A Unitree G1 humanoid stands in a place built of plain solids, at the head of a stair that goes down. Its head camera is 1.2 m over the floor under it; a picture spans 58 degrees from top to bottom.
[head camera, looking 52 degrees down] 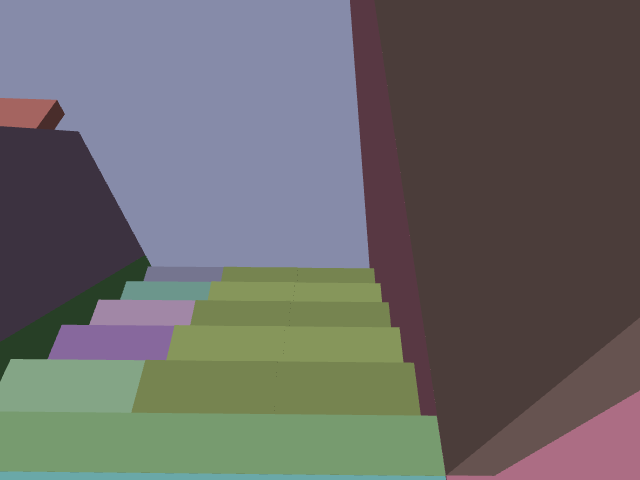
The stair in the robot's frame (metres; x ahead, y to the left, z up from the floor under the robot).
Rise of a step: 0.19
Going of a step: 0.22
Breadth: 1.35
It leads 1 degrees to the right of straight ahead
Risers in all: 6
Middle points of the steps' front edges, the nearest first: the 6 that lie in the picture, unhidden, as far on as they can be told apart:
0.35 0.36 0.00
0.57 0.36 -0.19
0.80 0.36 -0.37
1.02 0.36 -0.56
1.24 0.35 -0.75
1.46 0.35 -0.93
